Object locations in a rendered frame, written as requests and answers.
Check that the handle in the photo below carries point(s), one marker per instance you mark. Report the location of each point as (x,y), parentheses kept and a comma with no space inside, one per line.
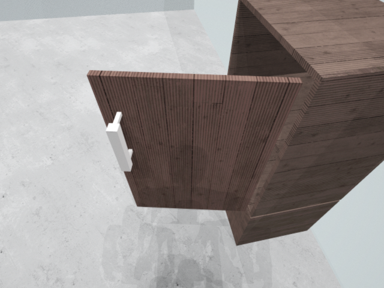
(117,141)

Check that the cupboard door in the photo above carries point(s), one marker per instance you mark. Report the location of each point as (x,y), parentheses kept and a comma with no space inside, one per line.
(199,141)

